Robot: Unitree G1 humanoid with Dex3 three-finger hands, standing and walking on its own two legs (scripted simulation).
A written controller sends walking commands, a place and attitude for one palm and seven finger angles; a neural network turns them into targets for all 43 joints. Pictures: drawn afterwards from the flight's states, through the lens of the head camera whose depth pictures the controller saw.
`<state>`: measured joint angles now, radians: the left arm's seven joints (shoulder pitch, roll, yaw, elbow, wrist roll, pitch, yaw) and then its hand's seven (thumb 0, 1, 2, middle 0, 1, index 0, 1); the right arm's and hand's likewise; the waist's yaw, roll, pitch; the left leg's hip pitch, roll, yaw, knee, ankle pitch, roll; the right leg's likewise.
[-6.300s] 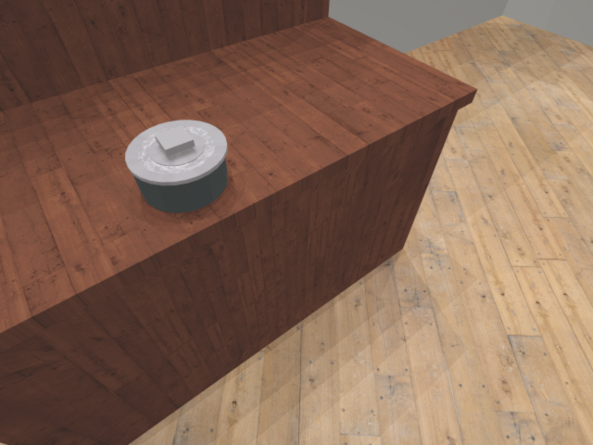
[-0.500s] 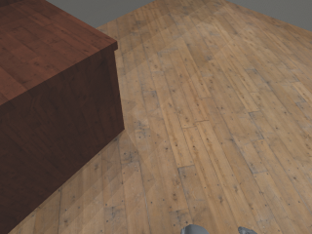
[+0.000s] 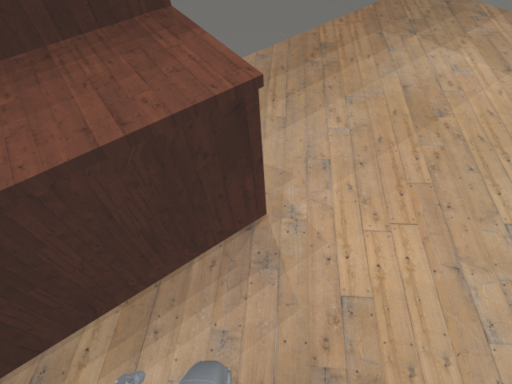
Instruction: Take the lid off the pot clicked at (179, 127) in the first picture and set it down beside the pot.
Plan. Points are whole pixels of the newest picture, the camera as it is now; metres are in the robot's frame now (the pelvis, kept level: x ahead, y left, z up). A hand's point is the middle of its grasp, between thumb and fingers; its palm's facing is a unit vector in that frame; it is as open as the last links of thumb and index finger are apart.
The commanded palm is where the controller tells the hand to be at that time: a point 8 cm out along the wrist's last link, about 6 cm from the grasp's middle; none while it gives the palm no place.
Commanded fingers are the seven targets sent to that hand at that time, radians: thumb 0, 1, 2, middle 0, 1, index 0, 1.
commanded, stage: turn to face it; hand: left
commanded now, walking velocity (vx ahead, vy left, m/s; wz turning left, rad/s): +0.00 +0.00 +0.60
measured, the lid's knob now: out of the picture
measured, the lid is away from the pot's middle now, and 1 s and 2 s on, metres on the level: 0.00 0.00 0.00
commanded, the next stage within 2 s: take the last steps up to it in 0.88 s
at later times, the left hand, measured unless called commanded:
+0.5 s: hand out of the picture +0.04 +0.27 -0.16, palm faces +0.31 -0.91 -0.28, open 7.4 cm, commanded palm none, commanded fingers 0.00 0.90 0.90 -0.20 -0.30 -0.20 -0.30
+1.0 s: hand out of the picture -0.04 +0.21 -0.18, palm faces +0.52 -0.81 -0.25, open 7.4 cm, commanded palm none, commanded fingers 0.00 0.90 0.90 -0.20 -0.30 -0.20 -0.30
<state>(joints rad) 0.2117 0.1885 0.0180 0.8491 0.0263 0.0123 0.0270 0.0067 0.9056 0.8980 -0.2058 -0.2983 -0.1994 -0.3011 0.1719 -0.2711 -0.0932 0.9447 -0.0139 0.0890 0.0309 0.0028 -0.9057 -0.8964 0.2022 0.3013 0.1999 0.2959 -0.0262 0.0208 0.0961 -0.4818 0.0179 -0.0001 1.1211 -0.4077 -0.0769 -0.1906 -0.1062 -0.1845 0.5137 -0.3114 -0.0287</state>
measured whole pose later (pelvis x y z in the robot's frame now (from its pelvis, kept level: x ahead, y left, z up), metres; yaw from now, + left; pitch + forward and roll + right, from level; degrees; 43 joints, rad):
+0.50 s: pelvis +0.02 +0.03 +0.00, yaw +18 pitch +1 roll +0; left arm 0.17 0.27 0.06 0.87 0.01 0.06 0.02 0.01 0.91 0.90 -0.20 -0.30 -0.19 -0.30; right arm 0.16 -0.24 -0.05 0.90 -0.02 0.04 0.01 0.00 -0.90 -0.90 0.21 0.30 0.21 0.30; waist 0.00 -0.01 0.09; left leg -0.24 -0.04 -0.07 0.49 -0.27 0.03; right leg -0.44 -0.08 -0.01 0.92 -0.44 0.10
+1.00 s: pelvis +0.04 +0.02 -0.01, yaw +31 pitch -1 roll +1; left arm 0.26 0.22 0.04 0.92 0.03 0.03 0.03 0.01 0.90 0.90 -0.21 -0.30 -0.20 -0.30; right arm 0.13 -0.22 -0.05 0.95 0.00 0.05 0.01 0.00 -0.91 -0.90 0.20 0.30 0.20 0.30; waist 0.02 -0.02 0.10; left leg -0.26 0.00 0.04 0.62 -0.35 -0.03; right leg -0.23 -0.11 -0.19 0.57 -0.32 0.01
